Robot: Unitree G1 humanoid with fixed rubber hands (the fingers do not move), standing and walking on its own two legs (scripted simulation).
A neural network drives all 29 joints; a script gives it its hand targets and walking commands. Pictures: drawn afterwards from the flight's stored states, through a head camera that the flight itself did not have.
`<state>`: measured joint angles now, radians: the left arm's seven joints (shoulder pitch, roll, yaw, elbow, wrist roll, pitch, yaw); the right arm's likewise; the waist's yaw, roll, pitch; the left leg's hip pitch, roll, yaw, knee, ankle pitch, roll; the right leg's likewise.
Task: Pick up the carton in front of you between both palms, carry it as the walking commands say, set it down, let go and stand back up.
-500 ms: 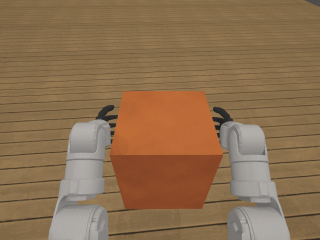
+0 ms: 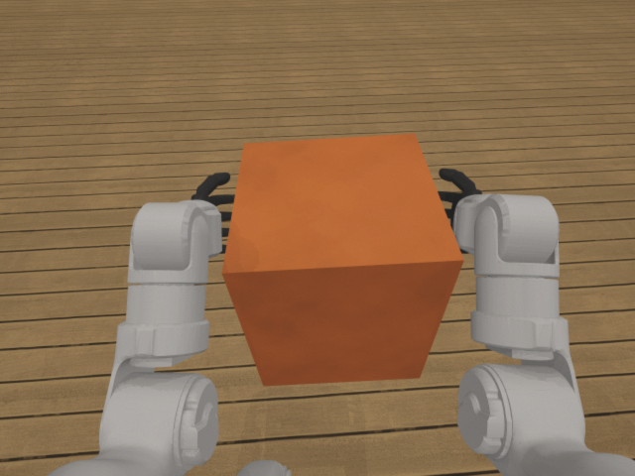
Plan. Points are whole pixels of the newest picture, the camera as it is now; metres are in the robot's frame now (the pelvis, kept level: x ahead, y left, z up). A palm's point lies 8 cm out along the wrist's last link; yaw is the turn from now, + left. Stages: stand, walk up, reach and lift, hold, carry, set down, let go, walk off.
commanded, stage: carry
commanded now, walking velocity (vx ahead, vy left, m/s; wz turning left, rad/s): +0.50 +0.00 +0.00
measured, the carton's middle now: (335, 265) +0.36 +0.01 +0.10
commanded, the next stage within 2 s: none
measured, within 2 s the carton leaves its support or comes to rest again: neither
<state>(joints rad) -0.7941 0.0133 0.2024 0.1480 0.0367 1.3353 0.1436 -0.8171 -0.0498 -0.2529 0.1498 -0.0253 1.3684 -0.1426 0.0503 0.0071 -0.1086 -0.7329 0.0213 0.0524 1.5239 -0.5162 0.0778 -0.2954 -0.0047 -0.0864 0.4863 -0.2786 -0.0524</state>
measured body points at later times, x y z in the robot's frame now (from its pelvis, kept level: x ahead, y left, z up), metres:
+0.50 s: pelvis +0.24 +0.12 +0.08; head +0.32 +0.14 +0.52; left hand +0.65 +0.26 +0.20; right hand +0.62 -0.05 +0.21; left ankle +0.29 +0.19 -0.63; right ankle +0.22 -0.02 -0.50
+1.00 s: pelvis +0.55 +0.10 +0.10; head +0.57 +0.09 +0.55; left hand +0.92 +0.27 +0.22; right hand +0.94 -0.03 +0.22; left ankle +0.46 +0.21 -0.54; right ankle +0.62 +0.05 -0.63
